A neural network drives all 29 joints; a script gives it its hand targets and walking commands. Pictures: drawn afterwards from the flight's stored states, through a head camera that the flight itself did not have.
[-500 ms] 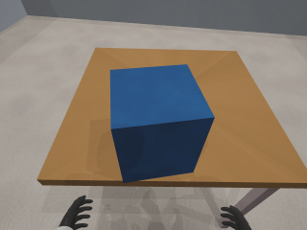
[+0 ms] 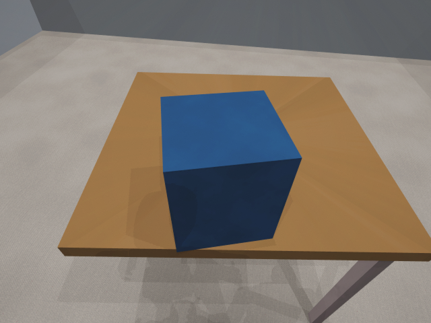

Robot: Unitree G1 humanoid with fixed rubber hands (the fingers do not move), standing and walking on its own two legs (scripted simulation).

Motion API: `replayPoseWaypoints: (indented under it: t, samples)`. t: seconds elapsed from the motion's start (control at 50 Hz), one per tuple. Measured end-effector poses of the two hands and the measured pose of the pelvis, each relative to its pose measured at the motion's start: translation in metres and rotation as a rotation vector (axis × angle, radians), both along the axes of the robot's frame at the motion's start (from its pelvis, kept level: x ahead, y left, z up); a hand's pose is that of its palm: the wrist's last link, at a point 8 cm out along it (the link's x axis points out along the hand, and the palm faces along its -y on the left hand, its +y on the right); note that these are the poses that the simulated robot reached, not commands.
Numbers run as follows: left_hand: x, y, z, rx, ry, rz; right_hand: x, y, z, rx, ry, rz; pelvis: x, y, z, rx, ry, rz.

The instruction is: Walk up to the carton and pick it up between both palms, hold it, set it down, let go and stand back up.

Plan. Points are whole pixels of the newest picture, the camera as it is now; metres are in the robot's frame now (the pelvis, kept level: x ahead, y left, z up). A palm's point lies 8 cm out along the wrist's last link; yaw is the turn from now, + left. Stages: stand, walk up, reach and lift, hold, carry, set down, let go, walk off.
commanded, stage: stand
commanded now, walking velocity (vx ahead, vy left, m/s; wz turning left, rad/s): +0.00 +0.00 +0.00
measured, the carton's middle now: (220, 172) +0.40 +0.01 +0.07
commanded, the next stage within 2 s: none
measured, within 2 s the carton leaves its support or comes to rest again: neither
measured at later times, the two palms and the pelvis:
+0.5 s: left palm out of the picture -0.02 +0.27 -0.13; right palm out of the picture -0.02 -0.24 -0.12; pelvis -0.03 +0.02 +0.00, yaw +0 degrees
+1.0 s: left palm out of the picture -0.02 +0.26 -0.13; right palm out of the picture -0.03 -0.24 -0.13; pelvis -0.03 +0.01 +0.00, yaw -1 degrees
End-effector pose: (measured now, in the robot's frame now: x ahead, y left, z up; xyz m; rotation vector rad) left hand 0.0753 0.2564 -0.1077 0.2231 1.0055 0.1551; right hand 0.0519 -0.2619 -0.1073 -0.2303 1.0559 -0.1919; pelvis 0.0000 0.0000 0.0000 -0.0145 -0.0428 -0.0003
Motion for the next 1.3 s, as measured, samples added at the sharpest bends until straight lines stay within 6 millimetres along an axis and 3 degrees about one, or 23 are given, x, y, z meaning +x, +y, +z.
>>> replayPoseWaypoints:
  t: [0.3,0.5,0.64,0.84,1.3]
  samples:
    - [-0.055,0.009,-0.014,-0.013,0.104,0.002,-0.056,0.019,-0.008,0.016,0.084,-0.011,-0.026,0.013,-0.001,0.005,-0.011,-0.004]
    - [-0.093,0.016,-0.019,-0.004,0.190,0.023,-0.073,0.023,-0.013,0.019,0.122,-0.017,-0.035,0.016,-0.002,0.009,-0.007,-0.008]
    - [-0.107,0.016,-0.020,0.000,0.228,0.032,-0.078,0.020,-0.016,0.017,0.136,-0.024,-0.037,0.016,-0.003,0.010,-0.005,-0.013]
    - [-0.105,0.010,-0.021,-0.001,0.242,0.029,-0.083,0.017,-0.019,0.019,0.164,-0.041,-0.034,0.012,-0.003,0.011,0.000,-0.019]
    - [-0.070,0.001,-0.022,-0.007,0.228,0.023,-0.076,0.022,-0.023,0.039,0.214,-0.058,-0.017,0.008,-0.001,0.011,0.010,-0.024]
